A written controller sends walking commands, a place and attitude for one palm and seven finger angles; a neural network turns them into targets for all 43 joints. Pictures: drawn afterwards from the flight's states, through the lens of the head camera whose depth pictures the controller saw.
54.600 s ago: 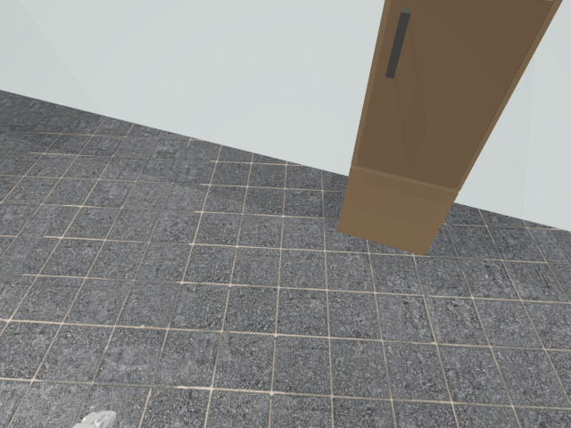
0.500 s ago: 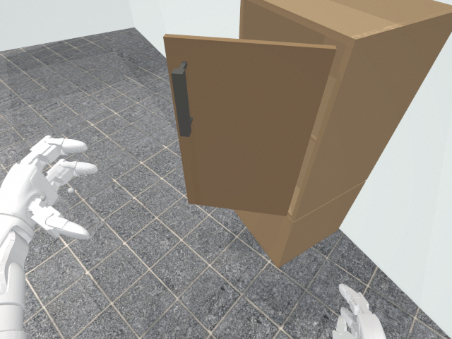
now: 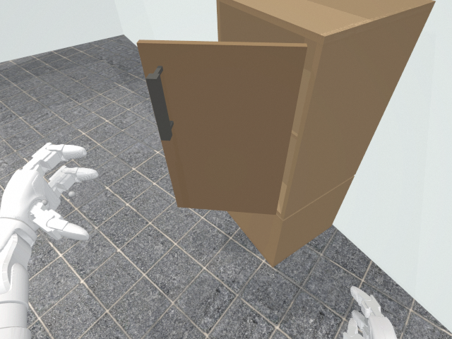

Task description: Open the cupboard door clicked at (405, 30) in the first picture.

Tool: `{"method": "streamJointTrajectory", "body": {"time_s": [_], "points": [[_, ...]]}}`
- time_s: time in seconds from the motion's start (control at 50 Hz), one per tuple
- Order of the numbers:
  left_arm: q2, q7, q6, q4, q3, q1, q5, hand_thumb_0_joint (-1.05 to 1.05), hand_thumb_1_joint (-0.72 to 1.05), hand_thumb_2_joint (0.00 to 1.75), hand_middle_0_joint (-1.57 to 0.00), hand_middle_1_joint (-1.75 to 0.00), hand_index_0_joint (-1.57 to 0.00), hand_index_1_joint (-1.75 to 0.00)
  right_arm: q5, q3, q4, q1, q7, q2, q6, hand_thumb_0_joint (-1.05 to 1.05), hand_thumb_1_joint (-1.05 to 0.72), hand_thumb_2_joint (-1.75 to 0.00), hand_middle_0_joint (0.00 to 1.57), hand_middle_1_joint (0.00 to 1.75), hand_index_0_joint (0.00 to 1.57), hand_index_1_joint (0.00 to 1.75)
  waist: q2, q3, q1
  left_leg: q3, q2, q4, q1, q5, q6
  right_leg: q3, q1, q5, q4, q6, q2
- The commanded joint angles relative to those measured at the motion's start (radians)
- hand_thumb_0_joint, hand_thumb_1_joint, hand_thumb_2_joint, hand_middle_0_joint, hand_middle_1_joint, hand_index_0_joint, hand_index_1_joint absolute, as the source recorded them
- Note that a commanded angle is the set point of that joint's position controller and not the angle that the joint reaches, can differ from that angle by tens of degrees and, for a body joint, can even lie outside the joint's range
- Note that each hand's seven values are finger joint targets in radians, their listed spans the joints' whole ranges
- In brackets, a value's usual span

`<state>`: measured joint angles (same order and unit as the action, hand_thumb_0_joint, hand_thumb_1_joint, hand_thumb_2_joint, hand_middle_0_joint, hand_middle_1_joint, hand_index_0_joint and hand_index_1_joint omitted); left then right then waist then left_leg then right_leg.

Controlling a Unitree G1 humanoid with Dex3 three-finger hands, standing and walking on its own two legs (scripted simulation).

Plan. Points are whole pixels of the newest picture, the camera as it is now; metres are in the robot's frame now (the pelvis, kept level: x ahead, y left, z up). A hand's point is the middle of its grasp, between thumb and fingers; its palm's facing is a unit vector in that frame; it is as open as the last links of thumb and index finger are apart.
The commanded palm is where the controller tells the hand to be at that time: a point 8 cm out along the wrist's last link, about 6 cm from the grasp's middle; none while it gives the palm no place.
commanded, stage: raise the hand with hooked fingers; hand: left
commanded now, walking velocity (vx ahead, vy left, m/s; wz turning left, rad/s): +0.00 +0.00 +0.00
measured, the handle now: (163, 104) +0.59 +0.20 +0.12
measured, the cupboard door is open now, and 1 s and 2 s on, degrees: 50 50 50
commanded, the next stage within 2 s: move the hooked fingers beside the handle in 0.04 s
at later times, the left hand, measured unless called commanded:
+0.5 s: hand (90, 167) +0.35 +0.27 +0.14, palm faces -0.02 -1.00 -0.01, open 14.0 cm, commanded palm +0.33 +0.32 +0.14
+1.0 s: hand (105, 143) +0.42 +0.27 +0.14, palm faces -0.01 -1.00 +0.01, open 14.0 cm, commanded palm +0.40 +0.32 +0.13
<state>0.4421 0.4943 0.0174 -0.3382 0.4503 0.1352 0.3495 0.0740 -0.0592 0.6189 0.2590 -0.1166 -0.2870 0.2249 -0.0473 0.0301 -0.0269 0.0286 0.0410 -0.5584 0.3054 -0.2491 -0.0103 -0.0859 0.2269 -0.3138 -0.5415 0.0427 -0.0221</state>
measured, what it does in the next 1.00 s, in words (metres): stands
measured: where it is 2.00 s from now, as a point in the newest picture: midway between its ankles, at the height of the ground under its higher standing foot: outside the picture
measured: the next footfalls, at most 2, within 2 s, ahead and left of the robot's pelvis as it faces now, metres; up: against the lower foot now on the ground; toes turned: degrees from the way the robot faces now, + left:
none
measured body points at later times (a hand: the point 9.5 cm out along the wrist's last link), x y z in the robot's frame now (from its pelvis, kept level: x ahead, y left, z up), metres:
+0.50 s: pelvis +0.00 +0.02 +0.00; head +0.01 +0.01 +0.45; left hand +0.35 +0.33 +0.15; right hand +0.15 -0.23 -0.09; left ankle +0.03 +0.13 -0.73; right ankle -0.01 -0.09 -0.73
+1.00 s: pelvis +0.01 +0.03 +0.00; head +0.04 +0.03 +0.44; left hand +0.42 +0.33 +0.14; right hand +0.10 -0.24 -0.11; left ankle +0.03 +0.13 -0.73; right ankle -0.01 -0.09 -0.73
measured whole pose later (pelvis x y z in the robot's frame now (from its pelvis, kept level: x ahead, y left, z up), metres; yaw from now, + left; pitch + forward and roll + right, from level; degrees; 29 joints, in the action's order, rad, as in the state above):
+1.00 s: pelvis +0.01 +0.03 +0.00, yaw +0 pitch +6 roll -1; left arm 0.51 0.42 0.10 -0.86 0.38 0.65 0.22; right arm 0.06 -0.05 0.65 0.32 -0.09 -0.29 0.12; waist -0.02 0.04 0.05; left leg 0.04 0.02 -0.62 0.45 -0.27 0.03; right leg -0.08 0.36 -0.32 -0.58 0.01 0.00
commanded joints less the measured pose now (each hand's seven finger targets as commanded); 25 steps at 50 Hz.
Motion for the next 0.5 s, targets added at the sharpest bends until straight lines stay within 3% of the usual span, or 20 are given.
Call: {"method": "streamJointTrajectory", "body": {"time_s": [0.0, 0.06, 0.08, 0.12, 0.16, 0.26, 0.28, 0.36, 0.38, 0.44, 0.48], "points": [[0.292, 0.004, 0.046, 0.193, 0.080, 0.271, 0.030, 0.00, -0.50, 0.30, -0.30, -1.20, -0.30, -1.20, 0.006, 0.050, -0.163, -0.103, -0.013, -0.112, 0.052, 0.00, -0.90, -0.90, 0.20, 0.30, 0.20, 0.30, 0.012, 0.154, -0.003, -0.027, -0.048, 0.034, -0.096, 0.129, 0.050, 0.111, 0.026, 0.252, 0.109, -0.059, 0.028], [0.293, 0.002, 0.048, 0.199, 0.087, 0.271, 0.029, 0.00, -0.50, 0.30, -0.30, -1.20, -0.30, -1.20, 0.006, 0.050, -0.168, -0.105, -0.012, -0.111, 0.052, 0.00, -0.90, -0.90, 0.20, 0.30, 0.20, 0.30, 0.004, 0.176, -0.006, -0.027, -0.050, 0.032, -0.107, 0.139, 0.050, 0.105, 0.023, 0.265, 0.101, -0.056, 0.027], [0.306, -0.002, 0.048, 0.195, 0.097, 0.266, 0.034, 0.00, -0.50, 0.30, -0.30, -1.20, -0.30, -1.20, 0.005, 0.049, -0.169, -0.100, -0.011, -0.112, 0.049, 0.00, -0.90, -0.90, 0.20, 0.30, 0.20, 0.30, 0.042, 0.166, -0.010, -0.029, -0.047, 0.029, -0.093, 0.139, 0.049, 0.112, 0.015, 0.264, 0.102, -0.061, 0.028], [0.295, -0.004, 0.054, 0.208, 0.093, 0.277, 0.032, 0.00, -0.50, 0.30, -0.30, -1.20, -0.30, -1.20, 0.006, 0.051, -0.169, -0.104, -0.011, -0.108, 0.050, 0.00, -0.90, -0.90, 0.20, 0.30, 0.20, 0.30, 0.020, 0.176, -0.006, -0.025, -0.049, 0.031, -0.106, 0.140, 0.050, 0.106, 0.022, 0.269, 0.099, -0.059, 0.026], [0.288, -0.010, 0.061, 0.215, 0.072, 0.344, 0.025, 0.00, -0.50, 0.30, -0.30, -1.20, -0.30, -1.20, 0.007, 0.049, -0.166, -0.103, -0.015, -0.108, 0.051, 0.00, -0.90, -0.90, 0.20, 0.30, 0.20, 0.30, -0.010, 0.184, 0.004, -0.027, -0.051, 0.037, -0.127, 0.141, 0.050, 0.088, 0.038, 0.262, 0.095, -0.049, 0.018], [0.301, -0.018, 0.060, 0.070, 0.035, 0.511, 0.002, 0.00, -0.50, 0.30, -0.30, -1.20, -0.30, -1.20, 0.009, 0.045, -0.127, -0.078, -0.031, -0.119, 0.040, 0.00, -0.90, -0.90, 0.20, 0.30, 0.20, 0.30, 0.007, 0.112, 0.044, -0.039, -0.047, 0.043, -0.094, 0.053, 0.049, 0.090, 0.117, 0.132, 0.119, -0.044, 0.015], [0.308, -0.018, 0.066, 0.059, 0.025, 0.552, 0.000, 0.00, -0.50, 0.30, -0.30, -1.20, -0.30, -1.20, 0.010, 0.045, -0.123, -0.076, -0.034, -0.122, 0.039, 0.00, -0.90, -0.90, 0.20, 0.30, 0.20, 0.30, 0.018, 0.119, 0.046, -0.040, -0.046, 0.039, -0.086, 0.046, 0.048, 0.099, 0.106, 0.109, 0.121, -0.044, 0.018], [0.295, -0.020, 0.086, 0.035, -0.019, 0.662, -0.028, 0.00, -0.50, 0.30, -0.30, -1.20, -0.30, -1.20, 0.007, 0.043, -0.120, -0.068, -0.035, -0.121, 0.040, 0.00, -0.90, -0.90, 0.20, 0.30, 0.20, 0.30, -0.082, 0.213, 0.048, -0.050, -0.049, 0.037, -0.142, 0.085, 0.047, 0.075, 0.104, 0.154, 0.097, -0.029, 0.015], [0.274, -0.023, 0.093, 0.036, -0.039, 0.670, -0.026, 0.00, -0.50, 0.30, -0.30, -1.20, -0.30, -1.20, 0.006, 0.042, -0.121, -0.062, -0.032, -0.120, 0.039, 0.00, -0.90, -0.90, 0.20, 0.30, 0.20, 0.30, -0.070, 0.230, 0.048, -0.055, -0.048, 0.035, -0.151, 0.097, 0.047, 0.067, 0.098, 0.163, 0.090, -0.024, 0.010], [0.300, -0.030, 0.094, -0.057, -0.009, 0.656, -0.033, 0.00, -0.50, 0.30, -0.30, -1.20, -0.30, -1.20, 0.001, 0.045, -0.113, -0.040, -0.026, -0.130, 0.031, 0.00, -0.90, -0.90, 0.20, 0.30, 0.20, 0.30, -0.014, 0.251, 0.043, -0.060, -0.045, 0.034, -0.136, 0.119, 0.047, 0.059, 0.094, 0.203, 0.076, -0.025, 0.008], [0.348, -0.037, 0.097, -0.100, 0.042, 0.613, -0.035, 0.00, -0.50, 0.30, -0.30, -1.20, -0.30, -1.20, -0.002, 0.048, -0.114, -0.030, -0.017, -0.135, 0.019, 0.00, -0.90, -0.90, 0.20, 0.30, 0.20, 0.30, 0.004, 0.266, 0.018, -0.056, -0.047, 0.031, -0.116, 0.150, 0.047, 0.058, 0.059, 0.235, 0.065, -0.021, 0.007]]}}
